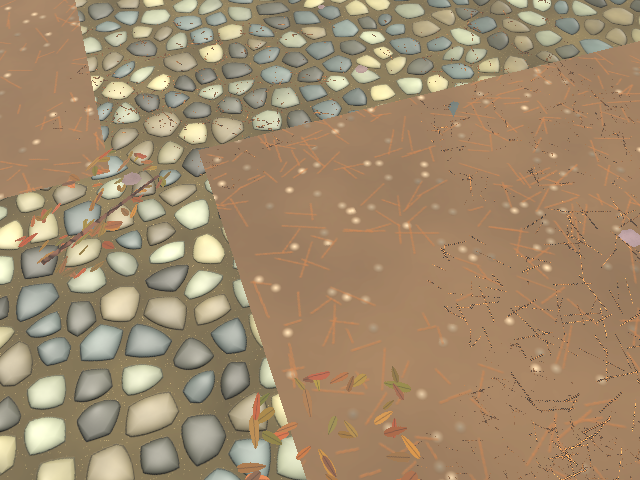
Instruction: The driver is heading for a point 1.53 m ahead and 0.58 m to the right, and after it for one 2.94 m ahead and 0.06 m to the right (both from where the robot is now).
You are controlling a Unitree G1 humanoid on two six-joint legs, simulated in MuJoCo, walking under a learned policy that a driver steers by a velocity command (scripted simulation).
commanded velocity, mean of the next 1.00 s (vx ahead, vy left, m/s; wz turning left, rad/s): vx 0.02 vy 0.00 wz -0.27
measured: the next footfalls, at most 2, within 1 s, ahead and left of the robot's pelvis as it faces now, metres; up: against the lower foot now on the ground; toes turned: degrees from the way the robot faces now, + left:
left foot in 0.14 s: +0.09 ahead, +0.14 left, +0.00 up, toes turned +5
right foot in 0.58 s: +0.05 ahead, -0.09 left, +0.00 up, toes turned -11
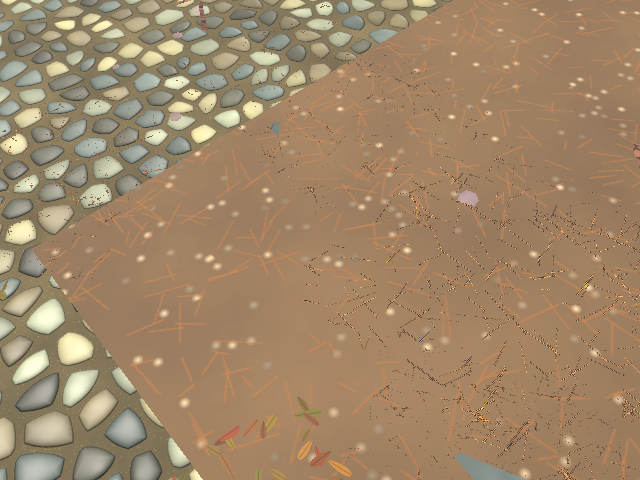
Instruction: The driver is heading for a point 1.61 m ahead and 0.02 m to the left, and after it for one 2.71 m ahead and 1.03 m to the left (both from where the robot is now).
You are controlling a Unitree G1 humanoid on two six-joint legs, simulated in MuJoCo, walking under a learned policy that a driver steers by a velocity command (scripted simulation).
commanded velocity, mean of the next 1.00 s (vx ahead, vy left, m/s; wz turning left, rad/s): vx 0.19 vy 0.00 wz -0.18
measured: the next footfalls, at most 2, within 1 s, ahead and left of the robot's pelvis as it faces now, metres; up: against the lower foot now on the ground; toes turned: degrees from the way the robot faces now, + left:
left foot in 0.10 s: +0.07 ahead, +0.14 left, +0.00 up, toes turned -10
right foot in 0.44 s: +0.01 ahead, -0.12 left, +0.00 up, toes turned -5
